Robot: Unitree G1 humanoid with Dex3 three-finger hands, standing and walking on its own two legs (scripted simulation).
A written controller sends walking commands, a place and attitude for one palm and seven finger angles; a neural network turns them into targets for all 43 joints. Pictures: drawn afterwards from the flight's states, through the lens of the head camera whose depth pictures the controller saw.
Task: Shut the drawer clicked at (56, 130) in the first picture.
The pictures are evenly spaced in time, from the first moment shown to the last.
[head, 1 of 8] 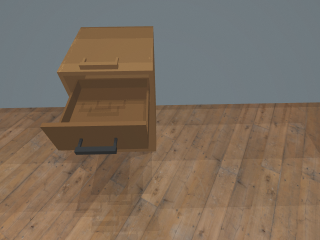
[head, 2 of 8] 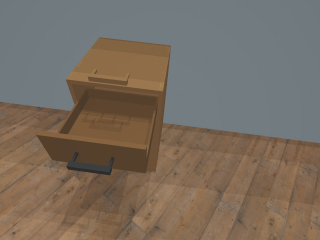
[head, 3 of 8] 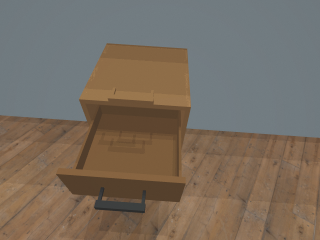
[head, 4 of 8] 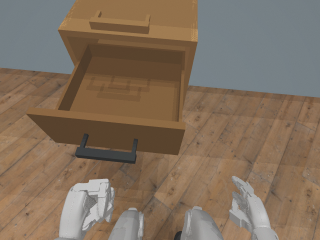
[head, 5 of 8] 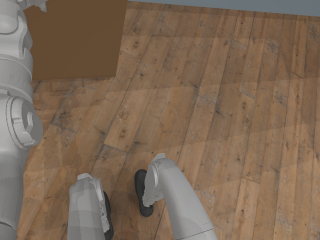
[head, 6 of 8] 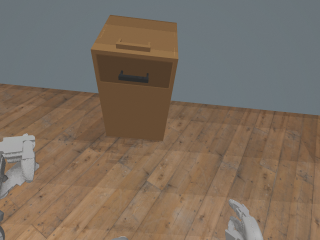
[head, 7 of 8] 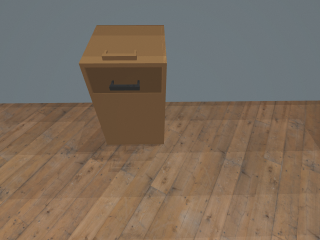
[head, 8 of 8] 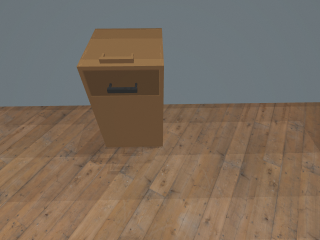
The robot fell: no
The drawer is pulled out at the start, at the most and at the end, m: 0.30 0.30 0.00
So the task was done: yes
